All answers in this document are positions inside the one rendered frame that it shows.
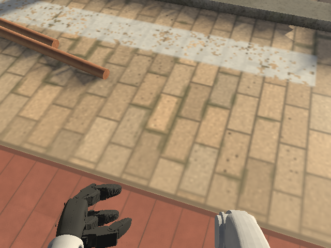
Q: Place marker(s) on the left robot forearm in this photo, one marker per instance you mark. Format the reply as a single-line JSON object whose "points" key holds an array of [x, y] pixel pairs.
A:
{"points": [[66, 241]]}

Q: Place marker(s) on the robot right thigh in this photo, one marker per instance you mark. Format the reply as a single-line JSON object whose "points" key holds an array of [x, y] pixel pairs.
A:
{"points": [[238, 229]]}

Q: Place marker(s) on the robot left hand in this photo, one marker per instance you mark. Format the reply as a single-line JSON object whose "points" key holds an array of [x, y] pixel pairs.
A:
{"points": [[76, 220]]}

